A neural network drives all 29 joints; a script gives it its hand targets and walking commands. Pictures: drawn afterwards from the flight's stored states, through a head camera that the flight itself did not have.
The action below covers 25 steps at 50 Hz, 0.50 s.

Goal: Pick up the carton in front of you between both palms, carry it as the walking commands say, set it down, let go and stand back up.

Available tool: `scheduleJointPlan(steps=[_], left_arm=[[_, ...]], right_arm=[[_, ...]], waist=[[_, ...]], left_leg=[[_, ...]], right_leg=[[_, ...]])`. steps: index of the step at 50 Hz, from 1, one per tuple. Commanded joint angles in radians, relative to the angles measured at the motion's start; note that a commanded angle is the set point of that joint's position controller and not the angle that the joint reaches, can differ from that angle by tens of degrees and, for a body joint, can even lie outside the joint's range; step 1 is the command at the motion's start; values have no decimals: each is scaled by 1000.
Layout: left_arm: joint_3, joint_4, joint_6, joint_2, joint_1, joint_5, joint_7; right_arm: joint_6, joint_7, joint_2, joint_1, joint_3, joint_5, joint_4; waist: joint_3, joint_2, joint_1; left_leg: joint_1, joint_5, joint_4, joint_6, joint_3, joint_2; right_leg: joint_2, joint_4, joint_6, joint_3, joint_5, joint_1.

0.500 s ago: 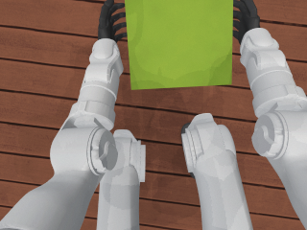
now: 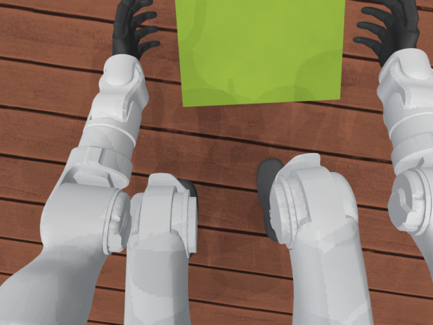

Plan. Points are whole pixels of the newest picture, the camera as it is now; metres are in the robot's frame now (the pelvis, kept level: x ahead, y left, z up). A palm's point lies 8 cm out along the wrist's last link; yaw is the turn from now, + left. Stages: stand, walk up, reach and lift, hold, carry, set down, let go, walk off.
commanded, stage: set down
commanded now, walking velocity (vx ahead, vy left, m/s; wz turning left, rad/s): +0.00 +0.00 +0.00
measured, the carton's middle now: (250, 44) +0.50 -0.10 -0.25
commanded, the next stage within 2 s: let go in 1.06 s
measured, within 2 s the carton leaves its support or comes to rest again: neither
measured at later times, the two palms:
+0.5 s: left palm (86, 0) +0.52 +0.07 -0.03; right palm out of the picture +0.47 -0.31 -0.03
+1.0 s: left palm out of the picture +0.51 +0.08 +0.12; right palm out of the picture +0.47 -0.32 +0.12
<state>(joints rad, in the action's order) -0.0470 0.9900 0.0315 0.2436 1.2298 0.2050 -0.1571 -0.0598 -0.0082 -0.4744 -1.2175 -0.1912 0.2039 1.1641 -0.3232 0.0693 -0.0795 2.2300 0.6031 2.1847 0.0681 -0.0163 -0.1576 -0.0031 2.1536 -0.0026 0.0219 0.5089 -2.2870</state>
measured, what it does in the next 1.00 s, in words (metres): rises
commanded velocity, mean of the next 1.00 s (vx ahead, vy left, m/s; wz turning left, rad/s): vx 0.00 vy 0.00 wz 0.00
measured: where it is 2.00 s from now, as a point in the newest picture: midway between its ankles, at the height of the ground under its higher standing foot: (229, 223)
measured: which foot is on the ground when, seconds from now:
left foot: down 0.00-1.00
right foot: down 0.00-1.00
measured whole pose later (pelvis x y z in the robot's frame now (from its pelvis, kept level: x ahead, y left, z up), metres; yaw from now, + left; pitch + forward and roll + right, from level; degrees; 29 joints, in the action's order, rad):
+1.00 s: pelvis +0.04 -0.01 +0.22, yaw -3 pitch +43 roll +3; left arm -0.24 0.66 0.15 0.06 0.86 -0.01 -0.15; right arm 0.10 -0.12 -0.35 -0.91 -0.31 0.03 0.83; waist 0.09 0.03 -0.05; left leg 1.65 0.48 1.37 0.04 -0.04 -0.08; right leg 0.05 1.36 -0.01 0.05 0.38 -1.73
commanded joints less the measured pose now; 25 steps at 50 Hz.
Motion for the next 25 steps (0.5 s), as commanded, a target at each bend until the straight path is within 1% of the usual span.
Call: scheduleJointPlan(steps=[1,5,9,11,14,18,22,25], left_arm=[[25,-159,-4,-9,236,32,-1],[-21,-225,24,13,192,-2,-24],[-78,-336,60,13,144,-70,-44],[-119,-354,82,18,125,-111,-51],[-169,-329,97,5,100,-152,-47],[-189,-290,90,-28,53,-171,-31],[-182,-278,83,-63,0,-174,-20],[-170,-311,83,-81,-31,-175,-18]], right_arm=[[-6,-20,-151,-272,25,47,-158],[33,-21,-168,-210,15,34,-199],[84,-11,-160,-166,-27,-20,-332],[114,-10,-138,-148,-41,-42,-355],[135,-14,-91,-133,-47,-64,-353],[135,-28,-45,-99,-43,-78,-342],[132,-41,-35,-48,-59,-95,-337],[130,-47,-44,-9,-82,-112,-356]], waist=[[1162,-34,-92],[1286,-64,-76],[1415,-119,-69],[1372,-134,-55],[1258,-140,-30],[1208,-134,-11],[1225,-122,-18],[1273,-108,-32]], left_leg=[[-441,-233,-155,-3,53,47],[-466,-155,-190,-3,99,41],[-464,-95,-255,-10,133,26],[-435,-59,-291,-17,139,22],[-389,-44,-330,-23,136,21],[-395,-77,-391,-26,128,24],[-447,-111,-460,-21,119,23],[-509,-143,-510,-13,111,21]], right_leg=[[-23,-171,2,-3,-342,658],[-12,-213,12,-15,-301,814],[10,-282,22,-25,-282,993],[16,-323,26,-22,-241,997],[19,-374,30,-16,-195,931],[26,-423,34,-23,-226,884],[33,-470,36,-39,-272,891],[40,-506,35,-52,-317,925]])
